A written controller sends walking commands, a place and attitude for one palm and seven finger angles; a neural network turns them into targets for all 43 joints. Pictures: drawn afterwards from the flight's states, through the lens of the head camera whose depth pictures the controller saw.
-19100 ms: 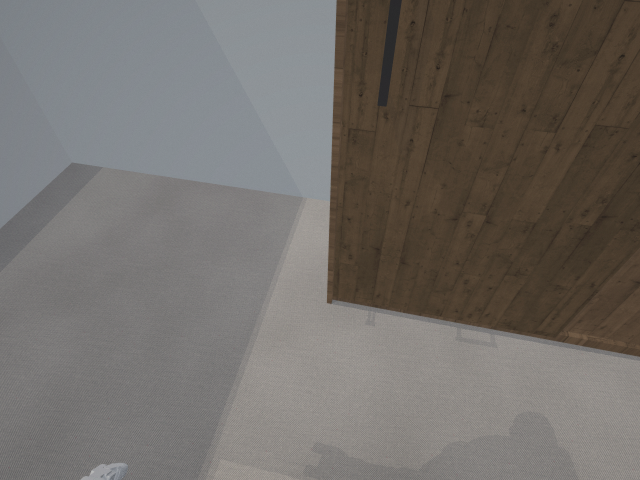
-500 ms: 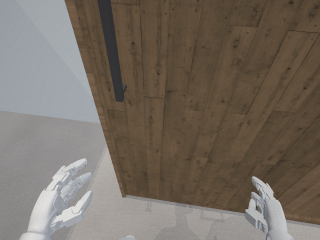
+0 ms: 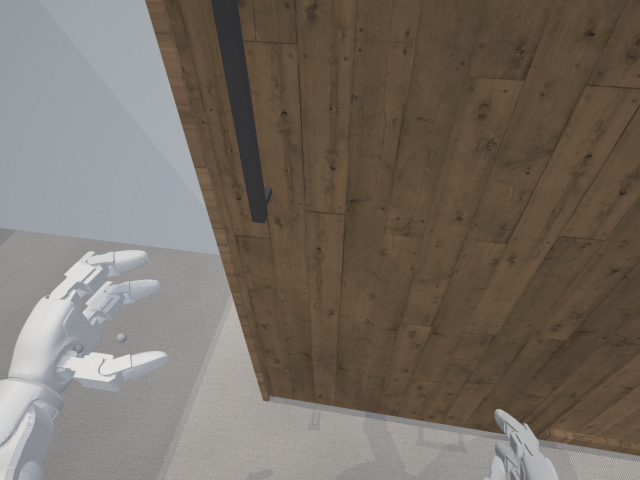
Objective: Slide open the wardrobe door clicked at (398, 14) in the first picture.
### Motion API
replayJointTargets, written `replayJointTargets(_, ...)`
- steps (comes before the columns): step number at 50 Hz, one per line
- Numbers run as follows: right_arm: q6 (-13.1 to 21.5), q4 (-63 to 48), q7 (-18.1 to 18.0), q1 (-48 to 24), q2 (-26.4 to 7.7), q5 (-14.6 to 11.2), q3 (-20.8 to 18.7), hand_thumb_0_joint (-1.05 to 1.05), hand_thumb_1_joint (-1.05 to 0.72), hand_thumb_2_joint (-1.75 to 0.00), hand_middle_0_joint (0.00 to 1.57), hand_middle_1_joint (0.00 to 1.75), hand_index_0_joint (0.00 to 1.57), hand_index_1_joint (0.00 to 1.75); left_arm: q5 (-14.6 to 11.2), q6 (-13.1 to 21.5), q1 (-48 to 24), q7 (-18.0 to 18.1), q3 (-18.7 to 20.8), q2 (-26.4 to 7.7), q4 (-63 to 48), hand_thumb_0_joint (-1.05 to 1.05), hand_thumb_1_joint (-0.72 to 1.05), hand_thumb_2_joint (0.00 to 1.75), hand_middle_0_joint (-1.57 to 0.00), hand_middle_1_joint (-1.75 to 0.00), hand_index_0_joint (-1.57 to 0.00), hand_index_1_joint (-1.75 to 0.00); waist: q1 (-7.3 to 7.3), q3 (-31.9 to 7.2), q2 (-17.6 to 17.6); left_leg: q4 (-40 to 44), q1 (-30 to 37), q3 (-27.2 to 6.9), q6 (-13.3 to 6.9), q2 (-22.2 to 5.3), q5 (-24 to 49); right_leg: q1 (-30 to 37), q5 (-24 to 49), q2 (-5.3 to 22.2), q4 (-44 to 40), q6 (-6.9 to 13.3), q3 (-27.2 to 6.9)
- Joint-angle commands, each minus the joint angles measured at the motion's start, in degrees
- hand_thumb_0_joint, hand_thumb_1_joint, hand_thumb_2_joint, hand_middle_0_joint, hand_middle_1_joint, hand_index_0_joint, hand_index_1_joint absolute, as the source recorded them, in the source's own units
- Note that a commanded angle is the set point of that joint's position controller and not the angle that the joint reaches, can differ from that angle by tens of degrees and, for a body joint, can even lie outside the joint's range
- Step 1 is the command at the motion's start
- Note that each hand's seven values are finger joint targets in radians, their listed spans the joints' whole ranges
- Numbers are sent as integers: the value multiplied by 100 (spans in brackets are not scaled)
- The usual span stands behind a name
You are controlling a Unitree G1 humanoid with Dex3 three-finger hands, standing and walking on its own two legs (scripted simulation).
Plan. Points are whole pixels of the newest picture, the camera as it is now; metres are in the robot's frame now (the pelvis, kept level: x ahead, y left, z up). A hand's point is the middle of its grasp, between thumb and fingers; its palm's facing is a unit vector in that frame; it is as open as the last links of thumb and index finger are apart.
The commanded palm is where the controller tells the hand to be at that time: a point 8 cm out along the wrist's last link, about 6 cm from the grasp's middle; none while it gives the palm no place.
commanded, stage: raise the hand with hooked fingers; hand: left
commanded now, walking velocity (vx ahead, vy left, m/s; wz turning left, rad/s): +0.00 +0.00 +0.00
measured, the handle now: (250, 120) +0.46 +0.12 +0.24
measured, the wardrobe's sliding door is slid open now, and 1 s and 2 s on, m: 0.00 0.00 0.00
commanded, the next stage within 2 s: move the hooked fingers beside the handle in 1.16 s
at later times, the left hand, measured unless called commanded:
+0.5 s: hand (32, 260) +0.25 +0.28 +0.22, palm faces +0.02 -0.98 -0.18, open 13.9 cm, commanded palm +0.22 +0.32 +0.24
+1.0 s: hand (41, 216) +0.27 +0.27 +0.25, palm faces -0.01 -0.98 -0.18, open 14.0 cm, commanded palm +0.24 +0.32 +0.27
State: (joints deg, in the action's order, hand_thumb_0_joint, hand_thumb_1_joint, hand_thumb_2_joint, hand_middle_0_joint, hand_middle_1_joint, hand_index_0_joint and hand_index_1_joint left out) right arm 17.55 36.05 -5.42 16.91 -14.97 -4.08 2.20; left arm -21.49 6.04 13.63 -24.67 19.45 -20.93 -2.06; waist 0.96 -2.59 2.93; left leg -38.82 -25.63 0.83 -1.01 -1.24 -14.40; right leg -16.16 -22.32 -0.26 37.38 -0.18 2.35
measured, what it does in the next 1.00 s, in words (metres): stands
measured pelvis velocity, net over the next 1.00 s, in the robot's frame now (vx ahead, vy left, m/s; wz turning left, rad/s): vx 0.01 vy -0.01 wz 0.02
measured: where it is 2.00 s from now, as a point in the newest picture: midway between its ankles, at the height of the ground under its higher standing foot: outside the picture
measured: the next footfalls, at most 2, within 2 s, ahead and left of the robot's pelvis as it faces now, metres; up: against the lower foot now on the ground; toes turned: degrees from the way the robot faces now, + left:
none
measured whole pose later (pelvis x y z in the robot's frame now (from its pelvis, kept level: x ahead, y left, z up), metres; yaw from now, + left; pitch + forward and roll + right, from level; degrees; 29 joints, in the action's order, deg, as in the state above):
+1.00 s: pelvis +0.01 -0.01 +0.01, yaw +1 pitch -3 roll +0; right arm 14.6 34.5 -4.8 12.6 -17.5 -6.2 4.3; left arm -20.1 -15.2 -10.9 -32.8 30.0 -33.3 4.1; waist 2.8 -1.6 4.0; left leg -30.6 -16.8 -0.1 -0.4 -0.3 -11.3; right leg -7.5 -20.0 0.3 30.0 0.4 3.4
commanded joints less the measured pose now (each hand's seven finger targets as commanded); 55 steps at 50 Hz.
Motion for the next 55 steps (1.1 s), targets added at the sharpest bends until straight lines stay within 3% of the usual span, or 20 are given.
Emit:
replayJointTargets(1,480,-1063,-66,-862,-718,-2,-263,0,-90,-90,20,30,20,30,-88,103,-1121,63,742,-1379,-1491,0,-22,42,-28,-102,-28,-102,121,-803,115,804,1567,-293,-117,59,482,-472,994,-106,-888,29,153)
replayJointTargets(4,477,-1060,-88,-934,-694,-20,-219,0,-90,-90,20,30,20,30,-89,-57,-1455,107,848,-1500,-1627,0,-29,39,-29,-107,-29,-107,146,-745,380,996,1764,-353,-81,48,366,-400,871,-119,-964,53,211)
replayJointTargets(6,410,-1025,-94,-942,-701,-32,-195,0,-90,-90,20,30,20,30,-102,-232,-1584,91,865,-1517,-1482,0,-34,37,-29,-110,-29,-110,123,-537,246,1091,1799,-366,-82,51,380,-368,944,-146,-1092,64,214)
replayJointTargets(13,268,-1082,-82,-1101,-693,-71,-72,0,-90,-90,20,30,20,30,-75,-834,-2427,-143,997,-1862,-1347,0,-50,30,-30,-120,-30,-120,163,-561,420,1311,2093,-447,-62,81,413,-162,1042,-138,-1288,100,201)
replayJointTargets(20,110,-1070,-78,-1277,-685,-114,35,0,-90,-90,20,30,20,30,-63,-1262,-3326,-378,1265,-2396,-947,0,-50,30,-30,-120,-30,-120,173,-478,187,1415,2199,-477,-88,131,230,-113,871,-123,-1560,108,132)
replayJointTargets(23,99,-1113,-79,-1371,-663,-134,75,0,-90,-90,20,30,20,30,-22,-1360,-3826,-472,1336,-2598,-1008,0,-50,30,-30,-120,-30,-120,166,-699,523,1447,2372,-486,-84,166,215,-91,852,-92,-1546,124,133)
replayJointTargets(25,77,-1087,-64,-1353,-690,-136,80,0,-90,-90,20,30,20,30,-50,-1462,-3760,-538,1512,-2791,-729,0,-50,30,-30,-120,-30,-120,219,-712,176,1432,2322,-492,-105,169,300,1,914,-99,-1622,115,118)
replayJointTargets(26,68,-1080,-58,-1390,-709,-154,88,0,-90,-90,20,30,20,30,-29,-1524,-3945,-585,1462,-2794,-694,0,-50,30,-30,-120,-30,-120,188,-656,342,1433,2291,-459,-104,186,268,-48,875,-74,-1624,109,112)
replayJointTargets(30,77,-1049,-27,-1392,-748,-182,80,0,-90,-90,20,30,20,30,-8,-1702,-4240,-710,1580,-3067,-299,0,-50,30,-30,-120,-30,-120,213,-574,184,1395,2266,-471,-127,201,266,-98,871,-45,-1684,98,71)
replayJointTargets(32,84,-1099,-15,-1438,-765,-203,86,0,-90,-90,20,30,20,30,45,-1784,-4613,-745,1568,-3176,-313,0,-50,30,-30,-120,-30,-120,203,-591,430,1430,2272,-495,-116,223,195,-150,806,-26,-1637,107,93)
replayJointTargets(33,94,-1100,-19,-1434,-769,-201,81,0,-90,-90,20,30,20,30,69,-1806,-4674,-763,1610,-3254,-209,0,-50,30,-30,-120,-30,-120,187,-590,339,1409,2261,-484,-127,231,152,-187,756,-16,-1651,91,77)
replayJointTargets(35,76,-1108,23,-1361,-788,-217,43,0,-90,-90,20,30,20,30,20,-1843,-4246,-849,1470,-2998,95,0,-50,30,-30,-120,-30,-120,204,-620,-67,1323,2232,-463,-146,210,332,-127,912,-10,-1662,69,44)
replayJointTargets(38,50,-1173,69,-1417,-841,-233,13,0,-90,-90,20,30,20,30,0,-1902,-4198,-950,1447,-2980,120,0,-50,30,-30,-120,-30,-120,195,-583,10,1216,2155,-417,-147,235,386,-247,1034,24,-1562,32,10)
replayJointTargets(40,51,-1171,89,-1392,-861,-226,-4,0,-90,-90,20,30,20,30,-63,-1891,-4094,-959,1621,-3146,80,0,-50,30,-30,-120,-30,-120,239,-678,-229,1107,2092,-411,-158,226,518,-148,1180,58,-1557,6,-72)
replayJointTargets(44,98,-1269,71,-1424,-818,-211,-18,0,-90,-90,20,30,20,30,-44,-1786,-4459,-850,1770,-3290,-489,0,-50,30,-30,-120,-30,-120,228,-941,375,1092,2333,-378,-156,253,604,-181,1260,25,-1410,38,14)
replayJointTargets(45,87,-1234,69,-1395,-812,-195,-14,0,-90,-90,20,30,20,30,-46,-1731,-4378,-779,1859,-3405,-631,0,-50,30,-30,-120,-30,-120,250,-927,246,1057,2333,-376,-156,220,696,-104,1332,42,-1453,38,-23)
replayJointTargets(49,116,-1213,22,-1356,-797,-185,-12,0,-90,-90,20,30,20,30,-30,-1728,-4326,-673,1900,-3303,-499,0,-50,30,-30,-120,-30,-120,215,-848,343,1127,2346,-384,-159,220,668,-158,1375,13,-1408,48,65)
replayJointTargets(50,92,-1165,29,-1311,-807,-187,-27,0,-90,-90,20,30,20,30,-25,-1742,-4162,-660,1921,-3342,-495,0,-50,30,-30,-120,-30,-120,239,-855,202,1071,2333,-362,-167,199,784,-78,1505,32,-1450,30,9)
replayJointTargets(53,95,-1206,23,-1354,-795,-202,-15,0,-90,-90,20,30,20,30,16,-1835,-4320,-681,1775,-3230,-475,0,-50,30,-30,-120,-30,-120,201,-803,424,1106,2379,-368,-158,215,802,-169,1597,26,-1375,43,69)
replayJointTargets(55,63,-1174,27,-1307,-807,-209,-23,0,-90,-90,20,30,20,30,-16,-1884,-4136,-715,1716,-3155,-365,0,-50,30,-30,-120,-30,-120,193,-831,108,1038,2361,-362,-167,192,900,-95,1756,47,-1416,11,17)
